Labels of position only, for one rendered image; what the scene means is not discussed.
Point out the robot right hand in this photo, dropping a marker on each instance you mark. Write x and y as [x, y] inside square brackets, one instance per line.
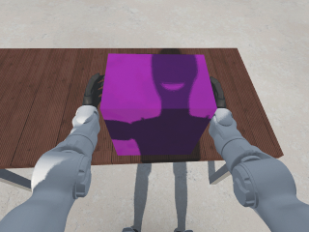
[218, 93]

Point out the robot left hand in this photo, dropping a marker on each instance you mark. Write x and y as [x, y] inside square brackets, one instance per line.
[91, 95]

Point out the right robot upper arm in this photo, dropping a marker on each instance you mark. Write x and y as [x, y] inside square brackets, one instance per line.
[267, 187]

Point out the left robot forearm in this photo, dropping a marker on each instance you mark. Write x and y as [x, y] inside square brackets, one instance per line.
[83, 137]

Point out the right robot forearm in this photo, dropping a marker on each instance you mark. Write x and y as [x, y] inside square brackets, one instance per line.
[230, 144]

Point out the left robot upper arm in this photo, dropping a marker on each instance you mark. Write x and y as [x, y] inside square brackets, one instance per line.
[60, 179]

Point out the table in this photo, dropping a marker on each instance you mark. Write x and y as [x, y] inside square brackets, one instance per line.
[42, 88]

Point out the carton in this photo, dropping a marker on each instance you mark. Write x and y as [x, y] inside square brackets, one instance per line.
[156, 104]

